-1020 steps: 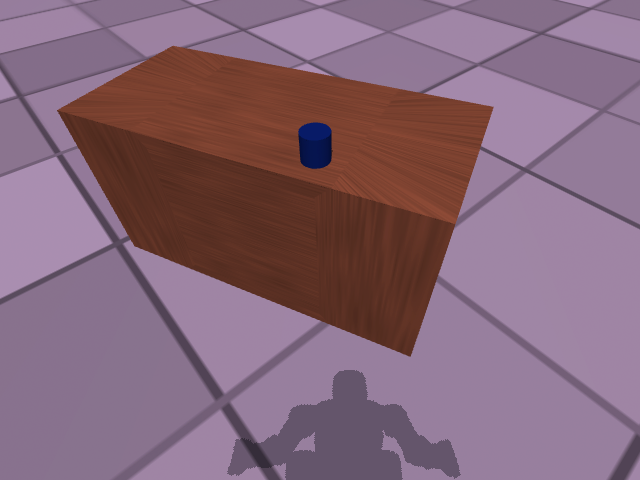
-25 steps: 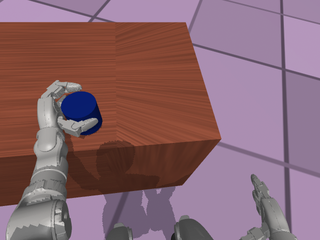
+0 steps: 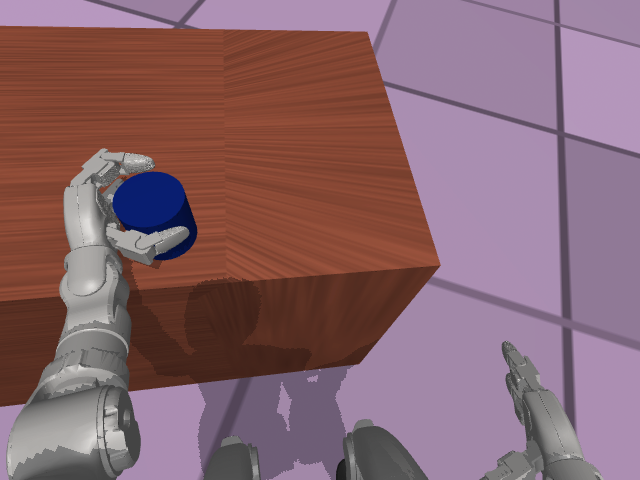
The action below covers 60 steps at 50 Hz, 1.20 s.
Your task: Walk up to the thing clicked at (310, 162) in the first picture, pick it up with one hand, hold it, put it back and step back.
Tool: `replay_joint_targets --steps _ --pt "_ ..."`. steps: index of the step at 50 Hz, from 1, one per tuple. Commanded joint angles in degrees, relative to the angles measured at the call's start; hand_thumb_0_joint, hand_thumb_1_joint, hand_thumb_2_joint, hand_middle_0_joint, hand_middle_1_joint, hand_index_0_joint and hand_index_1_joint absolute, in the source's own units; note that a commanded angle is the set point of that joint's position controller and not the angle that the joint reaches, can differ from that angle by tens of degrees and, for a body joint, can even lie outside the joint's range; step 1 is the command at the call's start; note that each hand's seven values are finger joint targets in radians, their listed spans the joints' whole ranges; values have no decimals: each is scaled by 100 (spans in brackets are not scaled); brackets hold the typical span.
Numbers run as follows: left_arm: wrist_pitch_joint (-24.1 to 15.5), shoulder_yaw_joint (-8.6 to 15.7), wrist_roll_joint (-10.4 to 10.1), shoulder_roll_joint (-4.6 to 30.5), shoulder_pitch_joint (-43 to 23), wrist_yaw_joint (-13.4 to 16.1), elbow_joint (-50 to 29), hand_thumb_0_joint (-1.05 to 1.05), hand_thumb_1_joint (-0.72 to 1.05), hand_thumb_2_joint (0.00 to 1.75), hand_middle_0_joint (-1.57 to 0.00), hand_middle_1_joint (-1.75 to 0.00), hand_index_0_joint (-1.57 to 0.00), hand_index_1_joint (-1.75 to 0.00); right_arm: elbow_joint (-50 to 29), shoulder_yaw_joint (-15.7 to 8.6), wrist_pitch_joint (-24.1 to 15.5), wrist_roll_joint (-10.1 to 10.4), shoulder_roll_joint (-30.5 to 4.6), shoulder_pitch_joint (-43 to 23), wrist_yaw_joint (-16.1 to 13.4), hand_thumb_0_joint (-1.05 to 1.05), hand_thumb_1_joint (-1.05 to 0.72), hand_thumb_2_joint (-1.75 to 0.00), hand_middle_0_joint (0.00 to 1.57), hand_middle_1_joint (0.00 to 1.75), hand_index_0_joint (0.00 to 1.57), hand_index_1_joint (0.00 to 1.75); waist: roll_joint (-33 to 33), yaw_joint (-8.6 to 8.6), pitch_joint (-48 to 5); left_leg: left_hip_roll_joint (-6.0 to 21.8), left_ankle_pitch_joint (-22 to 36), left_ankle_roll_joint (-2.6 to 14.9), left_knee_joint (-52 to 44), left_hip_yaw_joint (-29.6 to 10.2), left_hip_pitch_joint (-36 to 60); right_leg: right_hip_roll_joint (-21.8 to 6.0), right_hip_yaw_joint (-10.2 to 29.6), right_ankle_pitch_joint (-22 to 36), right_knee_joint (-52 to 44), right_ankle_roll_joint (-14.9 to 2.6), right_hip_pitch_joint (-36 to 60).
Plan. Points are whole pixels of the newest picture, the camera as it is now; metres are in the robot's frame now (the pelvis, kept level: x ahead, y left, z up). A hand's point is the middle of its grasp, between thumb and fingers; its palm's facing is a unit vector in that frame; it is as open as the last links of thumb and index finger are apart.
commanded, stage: open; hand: left
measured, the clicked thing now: (158, 217) +0.47 +0.17 +0.01
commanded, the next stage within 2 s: withdraw in 0.38 s
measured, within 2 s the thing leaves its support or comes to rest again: neither
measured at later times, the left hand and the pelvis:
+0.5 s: hand (142, 207) +0.47 +0.19 +0.03, palm faces +0.13 -0.99 +0.00, open 15.4 cm; pelvis -0.01 +0.00 +0.00, yaw +0 degrees
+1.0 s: hand (24, 107) +0.50 +0.25 +0.16, palm faces +0.17 -0.98 -0.04, open 17.6 cm; pelvis +0.01 +0.00 +0.03, yaw +0 degrees
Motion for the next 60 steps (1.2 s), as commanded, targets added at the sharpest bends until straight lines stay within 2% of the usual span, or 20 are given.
replay_joint_targets --steps 1,8,11,15,16,20,23,26,29,31,38,41,45,49,50,51,52,53,58,60 --pt "-304 126 -3 1135 -2222 43 -951 0 -26 82 -114 -109 -117 -108 -1027 -532 -276 26 -837 263 -113 0 50 -5 5 5 5 5 534 -159 -2409 -198 1698 82 -733 -181 1771 195 119 1743 -716 -154 998" --pt "-255 26 55 1070 -2413 21 -832 0 -61 39 -75 -66 -77 -65 -1033 -543 -315 22 -837 70 -149 0 50 -5 5 5 5 5 685 -204 -2349 -166 1316 33 -817 -225 1762 219 71 1330 -684 -191 736" --pt "-257 126 25 1161 -2461 54 -978 0 -61 26 -61 -49 -62 -49 -1144 -547 -325 10 -869 52 -153 0 50 -5 5 5 5 5 788 -153 -2593 -135 1476 -11 -845 -287 1937 231 7 1355 -635 -220 765" --pt "-256 139 15 1258 -2530 82 -1112 0 -61 20 -51 -39 -51 -39 -1244 -537 -351 35 -866 84 -186 0 50 -5 5 5 5 5 624 -151 -2672 -188 1477 62 -767 -187 1820 213 88 1571 -694 -156 998" --pt "-226 33 6 1063 -2423 70 -924 0 -61 20 -49 -38 -49 -38 -1116 -514 -355 30 -811 171 -189 0 51 -6 5 5 5 5 601 -230 -2513 -195 1362 81 -746 -160 1750 199 124 1503 -719 -145 908" --pt "-230 42 29 1087 -2495 61 -1122 0 -61 13 -37 -25 -37 -26 -1013 -592 -363 -1 -896 271 -168 0 51 -6 5 5 5 5 918 -199 -2693 -127 1924 -20 -734 -270 2137 234 5 1637 -568 -221 668" --pt "-222 20 24 1022 -2396 84 -1066 0 -61 7 -29 -17 -28 -18 -1106 -546 -354 16 -850 217 -159 0 51 -6 5 5 5 5 700 -167 -2520 -142 1807 -5 -757 -268 1930 237 0 1608 -576 -213 745" --pt "-235 112 54 1221 -2416 86 -1144 0 -57 9 -15 -12 -16 -12 -1152 -781 -369 3 -1076 208 -198 0 53 -5 5 5 5 5 735 -219 -2629 -149 1759 8 -745 -235 2037 225 36 1646 -620 -193 806" --pt "-207 110 75 1374 -2595 48 -1444 0 -54 9 -9 -8 -10 -8 -1100 -580 -309 14 -870 358 -187 0 54 -5 5 5 5 5 929 -110 -2974 -163 2224 -3 -702 -216 2263 202 55 1966 -601 -199 1023" --pt "-165 314 1 1712 -2737 44 -1709 0 -55 7 -9 -7 -9 -7 -1092 -752 -277 33 -1030 316 -218 0 53 -5 5 5 5 5 1005 -33 -3113 -159 2397 -14 -738 -217 2413 203 47 2112 -624 -196 1215" --pt "284 597 -40 2427 -3128 -30 -2158 0 -61 5 -6 -5 -7 -5 -953 -669 -138 130 -953 203 -329 0 52 -5 5 5 5 5 1150 124 -3123 -176 2414 -13 -1031 -115 2721 165 154 2296 -981 -143 1786" --pt "638 581 -39 2467 -3034 -223 -1660 0 -61 3 -7 -4 -8 -3 -683 -389 -95 178 -731 96 -329 0 53 -5 5 5 5 5 1048 150 -2684 -150 2577 -21 -1233 -129 2773 183 115 2308 -1165 -157 1781" --pt "1056 368 -108 2280 -2957 -646 -855 0 -61 0 -6 -3 -8 -2 -321 -201 -139 267 -637 -133 -355 0 55 -5 5 5 5 5 779 146 -2090 -163 2117 29 -1541 -71 2607 196 122 2043 -1454 -164 1829" --pt "1362 341 -243 2271 -2883 -971 -437 0 -61 0 -5 -4 -7 -2 -296 -260 -241 329 -804 -97 -399 0 57 -4 5 5 5 5 377 67 -1876 -150 1959 70 -1746 -26 2645 208 97 2007 -1692 -145 1944" --pt "1392 369 -270 2366 -2814 -1018 -565 0 -60 6 -6 -5 -5 -6 -99 -250 -242 333 -787 -60 -396 0 59 -5 5 5 5 5 439 187 -1909 -155 2078 72 -1768 -25 2662 201 98 2090 -1709 -144 2005" --pt "1587 270 418 3312 -2816 -677 -1037 0 -58 4 -6 -6 -6 -6 -534 -464 -146 375 -1034 -38 -414 0 59 -5 5 5 5 5 683 452 -2366 -237 2256 -6 -2040 41 3179 162 59 2217 -1900 -135 2448" --pt "1734 411 352 3204 -2832 -504 -885 0 -60 4 -7 -6 -7 -6 -406 -643 -92 401 -1207 88 -429 0 55 -6 5 5 5 5 555 311 -2465 -191 2537 -20 -2045 30 3418 202 27 2420 -1897 -131 2468" --pt "1853 66 362 2651 -2593 -483 -567 0 -59 5 -7 -7 -7 -7 -106 -396 -28 405 -954 336 -376 0 57 -5 5 5 5 5 384 292 -1949 -203 2512 0 -2075 27 3202 209 16 2398 -1937 -119 2362" --pt "2005 681 605 3848 -2648 -48 -1803 0 -61 5 -7 -5 -5 -6 -684 -617 88 523 -1148 -173 -377 0 54 -6 5 5 5 5 505 674 -2799 -255 3142 26 -2203 109 3625 107 97 3180 -2029 -89 3376" --pt "2098 498 574 3308 -1816 22 -1364 0 -61 5 -7 -5 -6 -6 -253 -420 129 541 -873 202 -374 0 52 -7 5 5 5 5 455 651 -2026 -237 3256 14 -2286 124 3596 120 56 3086 -2131 -89 3125"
